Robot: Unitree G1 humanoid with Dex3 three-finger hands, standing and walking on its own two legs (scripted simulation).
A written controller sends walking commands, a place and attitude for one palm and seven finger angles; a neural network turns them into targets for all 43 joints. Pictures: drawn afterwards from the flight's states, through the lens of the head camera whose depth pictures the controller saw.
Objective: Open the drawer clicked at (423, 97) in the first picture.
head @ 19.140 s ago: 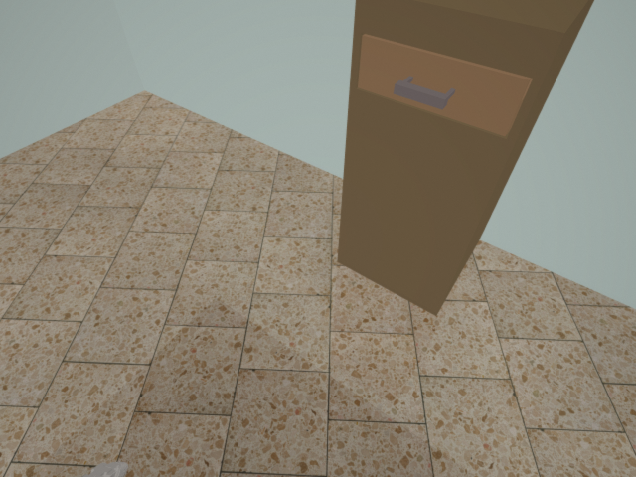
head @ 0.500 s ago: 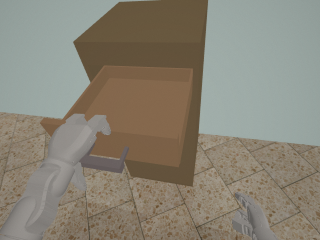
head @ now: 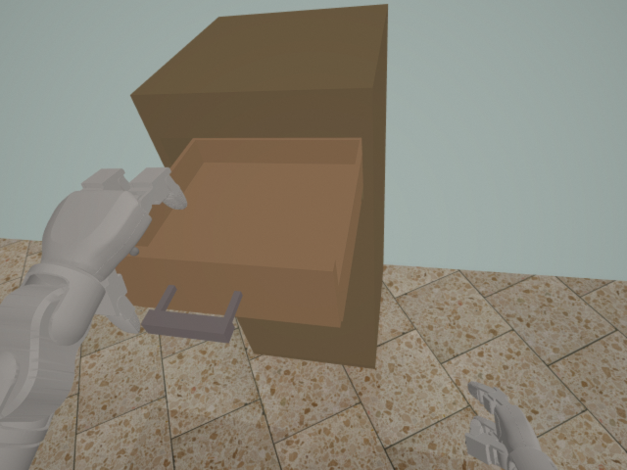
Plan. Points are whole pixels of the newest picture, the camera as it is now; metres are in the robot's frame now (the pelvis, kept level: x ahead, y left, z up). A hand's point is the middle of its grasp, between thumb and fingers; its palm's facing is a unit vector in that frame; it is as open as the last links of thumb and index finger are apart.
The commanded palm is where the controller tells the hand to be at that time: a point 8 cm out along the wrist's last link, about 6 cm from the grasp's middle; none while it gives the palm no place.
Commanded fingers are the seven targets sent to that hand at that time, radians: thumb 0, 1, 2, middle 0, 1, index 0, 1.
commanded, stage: lift the hand off the handle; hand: left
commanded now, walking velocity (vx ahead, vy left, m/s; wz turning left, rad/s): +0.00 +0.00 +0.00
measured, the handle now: (195, 310) +0.29 +0.23 +0.05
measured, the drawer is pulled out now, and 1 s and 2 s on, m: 0.30 0.30 0.30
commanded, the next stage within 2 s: draw the hand back to the body in 0.02 s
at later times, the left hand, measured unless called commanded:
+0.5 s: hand (110, 284) +0.23 +0.25 +0.19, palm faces +0.13 -0.02 -0.99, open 13.9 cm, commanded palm +0.19 +0.24 +0.25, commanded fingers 0.00 -0.50 0.30 -0.30 -1.20 -0.30 -1.20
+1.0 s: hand (100, 270) +0.21 +0.21 +0.24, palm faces +0.43 -0.85 -0.29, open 13.1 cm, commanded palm +0.16 +0.26 +0.24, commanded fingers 0.00 0.03 0.52 -0.26 -0.86 -0.26 -0.86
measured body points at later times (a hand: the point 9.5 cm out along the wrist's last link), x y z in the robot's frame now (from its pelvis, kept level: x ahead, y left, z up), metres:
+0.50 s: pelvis -0.02 -0.01 +0.00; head -0.03 -0.07 +0.44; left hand +0.22 +0.24 +0.24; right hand +0.22 -0.20 -0.10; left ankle -0.02 +0.13 -0.74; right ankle +0.03 -0.12 -0.74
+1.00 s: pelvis -0.01 -0.01 +0.00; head -0.02 -0.02 +0.45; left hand +0.18 +0.26 +0.25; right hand +0.18 -0.21 -0.08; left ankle -0.02 +0.13 -0.74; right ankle +0.03 -0.12 -0.74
